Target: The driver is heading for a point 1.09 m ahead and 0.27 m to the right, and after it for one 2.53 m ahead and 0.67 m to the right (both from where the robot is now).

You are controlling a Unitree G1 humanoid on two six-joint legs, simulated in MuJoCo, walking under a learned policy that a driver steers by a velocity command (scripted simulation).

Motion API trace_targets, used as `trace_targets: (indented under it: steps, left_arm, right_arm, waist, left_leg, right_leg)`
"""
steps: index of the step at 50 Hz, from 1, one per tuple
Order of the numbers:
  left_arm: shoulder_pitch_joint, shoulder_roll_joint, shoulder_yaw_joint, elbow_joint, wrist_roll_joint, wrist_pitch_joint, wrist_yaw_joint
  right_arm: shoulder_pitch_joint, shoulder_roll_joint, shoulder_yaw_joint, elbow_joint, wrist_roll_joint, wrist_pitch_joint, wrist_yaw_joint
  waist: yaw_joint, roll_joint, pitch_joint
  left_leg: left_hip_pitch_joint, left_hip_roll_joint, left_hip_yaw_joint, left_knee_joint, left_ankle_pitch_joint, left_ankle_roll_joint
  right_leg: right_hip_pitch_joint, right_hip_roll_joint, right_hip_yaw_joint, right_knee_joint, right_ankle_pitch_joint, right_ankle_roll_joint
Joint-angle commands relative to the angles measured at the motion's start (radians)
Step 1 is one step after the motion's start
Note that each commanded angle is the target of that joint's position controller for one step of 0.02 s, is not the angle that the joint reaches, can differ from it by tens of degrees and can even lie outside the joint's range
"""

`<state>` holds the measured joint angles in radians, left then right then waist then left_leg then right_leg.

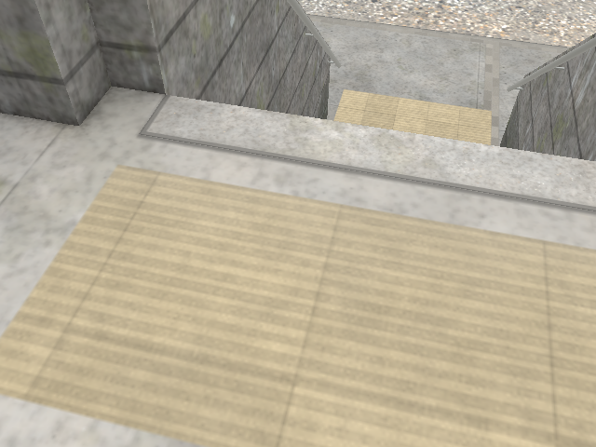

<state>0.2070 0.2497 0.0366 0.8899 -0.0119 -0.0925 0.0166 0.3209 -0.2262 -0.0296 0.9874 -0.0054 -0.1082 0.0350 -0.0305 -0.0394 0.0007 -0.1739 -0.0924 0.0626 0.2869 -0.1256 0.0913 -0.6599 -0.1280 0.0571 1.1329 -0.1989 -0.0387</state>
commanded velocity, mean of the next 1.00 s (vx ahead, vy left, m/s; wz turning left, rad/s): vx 0.21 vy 0.00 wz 0.00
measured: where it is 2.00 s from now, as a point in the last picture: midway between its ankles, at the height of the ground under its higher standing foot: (309, 351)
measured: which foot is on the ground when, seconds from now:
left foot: down 0.00-0.26, up 0.28-0.54, down 0.56-0.90, up 0.92-1.00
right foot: up 0.00-0.22, down 0.24-1.00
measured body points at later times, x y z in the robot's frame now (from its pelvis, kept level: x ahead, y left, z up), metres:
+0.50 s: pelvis +0.17 -0.06 -0.01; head +0.19 -0.07 +0.44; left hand +0.27 +0.18 -0.14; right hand +0.23 -0.31 -0.16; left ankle +0.17 +0.09 -0.72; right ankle +0.26 -0.15 -0.74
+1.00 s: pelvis +0.28 -0.07 +0.00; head +0.29 -0.08 +0.45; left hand +0.29 +0.19 -0.14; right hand +0.32 -0.33 -0.15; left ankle +0.22 +0.07 -0.66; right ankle +0.26 -0.16 -0.74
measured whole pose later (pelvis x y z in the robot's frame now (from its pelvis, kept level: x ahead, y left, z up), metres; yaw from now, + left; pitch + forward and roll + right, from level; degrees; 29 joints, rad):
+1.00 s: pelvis +0.28 -0.07 +0.00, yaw +1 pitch +1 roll +0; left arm 0.33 0.23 0.06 1.02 -0.01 -0.10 -0.01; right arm 0.29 -0.23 -0.06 1.04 0.04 -0.09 -0.01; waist 0.01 0.02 -0.02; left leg -0.43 0.04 -0.01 1.09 -0.35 0.06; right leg -0.20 0.03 -0.06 0.45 -0.28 -0.06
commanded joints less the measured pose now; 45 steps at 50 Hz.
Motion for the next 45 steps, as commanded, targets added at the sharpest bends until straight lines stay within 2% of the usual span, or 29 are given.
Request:
trace_targets:
  steps: [1, 5, 8, 10, 11, 12, 13, 14, 15, 16, 17, 18, 19, 21, 24, 26, 28, 29, 30, 31, 34, 36, 37, 38, 39, 41, 43, 44, 45]
  left_arm:
    - [0.032, 0.045, 0.013, -0.042, 0.012, 0.004, 0.007]
    - [-0.101, 0.013, 0.000, -0.070, 0.011, -0.006, -0.003]
    - [-0.151, 0.033, 0.002, -0.089, 0.006, -0.003, -0.016]
    - [-0.124, 0.064, 0.012, -0.090, 0.015, -0.008, -0.022]
    - [-0.060, 0.080, 0.021, -0.067, 0.022, -0.014, -0.022]
    - [0.024, 0.128, 0.038, -0.036, 0.030, -0.019, -0.017]
    - [0.114, 0.205, 0.052, -0.022, 0.045, -0.019, -0.014]
    - [0.152, 0.172, 0.040, -0.011, 0.040, -0.003, -0.015]
    - [0.170, 0.107, 0.025, -0.010, 0.026, 0.008, -0.024]
    - [0.092, 0.097, 0.019, -0.023, 0.016, 0.011, -0.027]
    - [0.005, 0.086, 0.011, -0.040, 0.017, 0.013, -0.025]
    - [-0.063, 0.077, 0.006, -0.051, 0.024, 0.014, -0.022]
    - [-0.106, 0.081, 0.007, -0.052, 0.034, 0.017, -0.020]
    - [-0.110, 0.079, 0.009, -0.040, 0.048, 0.025, -0.014]
    - [-0.091, 0.079, 0.009, -0.022, 0.030, 0.034, -0.004]
    - [-0.097, 0.076, 0.007, -0.012, 0.013, 0.044, 0.001]
    - [-0.055, 0.056, 0.001, 0.014, 0.012, 0.050, 0.001]
    - [-0.023, 0.061, 0.008, 0.018, 0.013, 0.054, 0.003]
    - [-0.028, 0.064, 0.010, 0.023, 0.017, 0.058, 0.010]
    - [-0.026, 0.060, 0.011, 0.028, 0.015, 0.060, 0.014]
    - [-0.001, 0.073, 0.023, 0.049, 0.008, 0.061, 0.020]
    - [-0.045, 0.040, 0.022, 0.038, 0.002, 0.043, 0.011]
    - [-0.064, 0.022, 0.020, 0.031, 0.000, 0.030, 0.001]
    - [-0.070, 0.023, 0.022, 0.027, -0.002, 0.018, -0.008]
    - [-0.072, 0.025, 0.024, 0.024, -0.008, 0.008, -0.015]
    - [-0.053, 0.017, 0.024, 0.031, -0.017, -0.006, -0.021]
    - [0.060, 0.029, 0.038, 0.088, -0.014, -0.004, -0.019]
    - [0.157, 0.052, 0.051, 0.119, -0.014, 0.000, -0.017]
    - [0.277, 0.128, 0.073, 0.145, -0.012, 0.001, -0.008]
  right_arm:
    - [-0.047, -0.130, -0.019, -0.056, -0.001, -0.017, -0.020]
    - [0.026, -0.154, -0.019, -0.033, 0.005, 0.002, -0.033]
    - [0.056, -0.153, -0.017, -0.009, 0.015, 0.020, -0.038]
    - [0.031, -0.152, -0.018, -0.005, 0.019, 0.030, -0.043]
    - [0.008, -0.149, -0.017, -0.009, 0.023, 0.034, -0.047]
    - [0.028, -0.135, -0.013, -0.010, 0.015, 0.034, -0.048]
    - [0.111, -0.077, 0.008, -0.014, -0.012, 0.024, -0.045]
    - [0.247, 0.014, 0.039, 0.030, -0.006, 0.021, -0.038]
    - [0.227, -0.070, 0.019, 0.043, 0.014, 0.030, -0.036]
    - [0.134, -0.116, 0.004, 0.018, 0.026, 0.045, -0.040]
    - [0.064, -0.113, -0.001, 0.005, 0.023, 0.063, -0.050]
    - [0.035, -0.102, -0.005, 0.000, 0.015, 0.081, -0.061]
    - [0.036, -0.081, -0.004, -0.001, 0.010, 0.095, -0.070]
    - [0.056, -0.044, 0.003, 0.018, 0.006, 0.106, -0.082]
    - [0.050, -0.043, 0.002, 0.032, 0.004, 0.117, -0.087]
    - [0.038, -0.045, 0.000, 0.040, -0.006, 0.122, -0.082]
    - [0.023, -0.072, -0.003, 0.030, -0.025, 0.124, -0.079]
    - [0.008, -0.128, -0.016, 0.036, -0.012, 0.122, -0.081]
    - [-0.003, -0.113, -0.017, 0.045, -0.002, 0.114, -0.079]
    - [-0.018, -0.086, -0.012, 0.048, -0.004, 0.102, -0.078]
    - [0.000, -0.110, -0.028, 0.053, 0.007, 0.078, -0.079]
    - [0.048, -0.144, -0.043, 0.056, 0.019, 0.063, -0.078]
    - [0.056, -0.168, -0.053, 0.059, 0.026, 0.054, -0.079]
    - [0.055, -0.167, -0.056, 0.059, 0.028, 0.045, -0.080]
    - [0.048, -0.151, -0.054, 0.056, 0.028, 0.036, -0.078]
    - [0.006, -0.143, -0.054, 0.042, 0.037, 0.029, -0.069]
    - [-0.026, -0.151, -0.057, 0.031, 0.041, 0.034, -0.062]
    - [-0.049, -0.143, -0.055, 0.019, 0.040, 0.032, -0.062]
    - [-0.071, -0.078, -0.040, -0.004, 0.039, 0.023, -0.059]
  waist:
    - [0.048, 0.073, 0.065]
    - [-0.005, 0.085, 0.034]
    - [-0.018, 0.110, 0.016]
    - [0.013, 0.121, -0.016]
    - [0.049, 0.110, -0.045]
    - [0.067, 0.070, -0.097]
    - [0.049, -0.060, -0.231]
    - [0.037, -0.245, -0.357]
    - [0.061, -0.171, -0.378]
    - [0.053, -0.095, -0.269]
    - [0.037, -0.031, -0.191]
    - [0.012, -0.021, -0.139]
    - [-0.013, -0.051, -0.109]
    - [-0.021, -0.087, -0.097]
    - [-0.013, -0.083, -0.119]
    - [-0.024, -0.073, -0.084]
    - [-0.013, -0.038, -0.014]
    - [0.029, 0.045, 0.036]
    - [0.024, 0.096, 0.061]
    - [0.031, 0.125, 0.063]
    - [0.023, 0.151, 0.045]
    - [-0.006, 0.198, 0.075]
    - [-0.011, 0.247, 0.090]
    - [-0.010, 0.253, 0.099]
    - [-0.004, 0.237, 0.102]
    - [0.029, 0.195, 0.099]
    - [0.078, 0.165, 0.060]
    - [0.116, 0.123, 0.032]
    - [0.147, -0.090, 0.007]
  left_leg:
    - [-0.117, 0.275, -0.196, -0.196, 0.126, 0.170]
    - [-0.071, 0.231, -0.090, -0.112, 0.377, 0.112]
    - [0.037, 0.269, -0.119, -0.034, 0.393, 0.097]
    - [0.099, 0.286, -0.148, 0.053, 0.408, 0.068]
    - [0.106, 0.264, -0.143, 0.124, 0.410, 0.045]
    - [0.091, 0.200, -0.117, 0.248, 0.392, 0.013]
    - [-0.094, 0.125, -0.080, 0.471, 0.093, -0.032]
    - [-0.297, 0.043, -0.061, 0.731, -0.469, -0.090]
    - [-0.324, 0.069, -0.142, 0.842, -0.561, -0.101]
    - [-0.369, 0.102, -0.142, 0.882, -0.515, -0.107]
    - [-0.370, 0.134, -0.133, 0.864, -0.456, -0.117]
    - [-0.327, 0.163, -0.137, 0.802, -0.403, -0.125]
    - [-0.252, 0.174, -0.127, 0.710, -0.361, -0.130]
    - [-0.147, 0.144, -0.084, 0.574, -0.332, -0.136]
    - [-0.064, 0.133, -0.068, 0.402, -0.206, -0.126]
    - [0.014, 0.117, -0.044, 0.264, -0.084, -0.102]
    - [0.020, 0.167, -0.094, 0.171, -0.086, -0.058]
    - [-0.071, 0.171, -0.096, 0.163, -0.212, -0.034]
    - [-0.179, 0.163, -0.107, 0.119, -0.317, -0.029]
    - [-0.221, 0.165, -0.115, 0.085, -0.332, -0.039]
    - [-0.213, 0.179, -0.152, 0.042, -0.520, -0.014]
    - [-0.139, 0.278, -0.299, -0.043, -0.611, 0.049]
    - [-0.091, 0.358, -0.405, -0.088, -0.605, 0.092]
    - [-0.061, 0.410, -0.458, -0.100, -0.562, 0.120]
    - [-0.032, 0.423, -0.461, -0.094, -0.501, 0.123]
    - [-0.040, 0.381, -0.376, -0.055, -0.398, 0.087]
    - [-0.156, 0.293, -0.260, 0.023, -0.294, 0.045]
    - [-0.223, 0.253, -0.206, 0.128, -0.211, 0.019]
    - [-0.407, 0.142, -0.063, 0.426, -0.136, -0.045]
  right_leg:
    - [-0.009, -0.036, -0.002, -0.152, 0.155, 0.029]
    - [0.123, 0.044, -0.065, -0.451, 0.304, 0.041]
    - [0.146, 0.070, -0.047, -0.547, 0.279, 0.029]
    - [0.200, 0.085, -0.035, -0.621, 0.236, -0.002]
    - [0.286, 0.101, -0.047, -0.685, 0.274, -0.020]
    - [0.423, 0.088, -0.043, -0.726, 0.478, -0.042]
    - [0.723, -0.085, 0.104, -0.619, 0.899, -0.123]
    - [0.921, -0.279, 0.317, -0.626, 1.014, -0.289]
    - [0.854, -0.267, 0.382, -0.692, 0.774, -0.296]
    - [0.736, -0.227, 0.336, -0.738, 0.573, -0.253]
    - [0.613, -0.189, 0.281, -0.778, 0.438, -0.218]
    - [0.489, -0.163, 0.235, -0.821, 0.336, -0.197]
    - [0.388, -0.121, 0.180, -0.855, 0.264, -0.174]
    - [0.304, -0.069, 0.102, -0.876, 0.230, -0.170]
    - [0.305, -0.063, 0.101, -0.886, 0.036, -0.172]
    - [0.248, -0.036, 0.091, -0.891, -0.194, -0.130]
    - [0.203, 0.005, 0.081, -0.883, -0.349, -0.050]
    - [0.228, 0.062, 0.029, -0.868, -0.317, -0.021]
    - [0.312, 0.094, -0.016, -0.818, -0.245, -0.005]
    - [0.371, 0.098, -0.027, -0.778, -0.177, -0.006]
    - [0.355, 0.144, -0.085, -0.659, -0.317, -0.029]
    - [0.238, 0.172, -0.123, -0.542, -0.270, -0.029]
    - [0.181, 0.169, -0.125, -0.455, -0.179, -0.035]
    - [0.137, 0.134, -0.096, -0.405, -0.160, -0.050]
    - [0.110, 0.114, -0.081, -0.395, -0.176, -0.062]
    - [0.198, 0.114, -0.101, -0.531, -0.186, -0.077]
    - [0.472, 0.166, -0.145, -0.647, -0.070, -0.064]
    - [0.595, 0.134, -0.091, -0.671, -0.058, -0.070]
    - [0.761, -0.030, 0.179, -0.799, -0.153, -0.139]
